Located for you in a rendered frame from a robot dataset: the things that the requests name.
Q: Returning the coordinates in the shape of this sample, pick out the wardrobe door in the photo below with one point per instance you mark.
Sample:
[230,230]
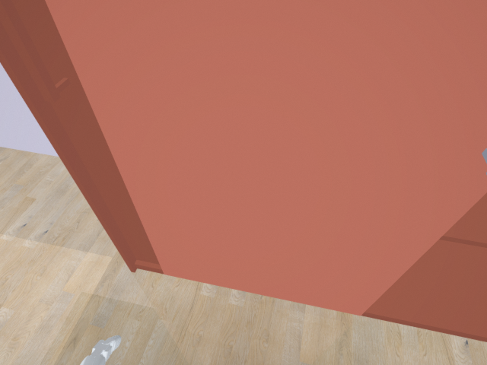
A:
[306,150]
[80,123]

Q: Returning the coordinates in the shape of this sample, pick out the left robot hand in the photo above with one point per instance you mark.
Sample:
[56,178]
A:
[102,351]

